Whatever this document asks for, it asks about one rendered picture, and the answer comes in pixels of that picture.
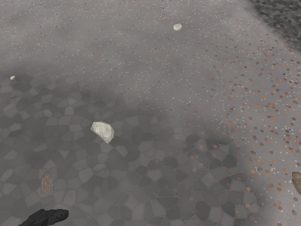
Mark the robot left hand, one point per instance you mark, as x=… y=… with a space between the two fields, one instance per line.
x=46 y=217

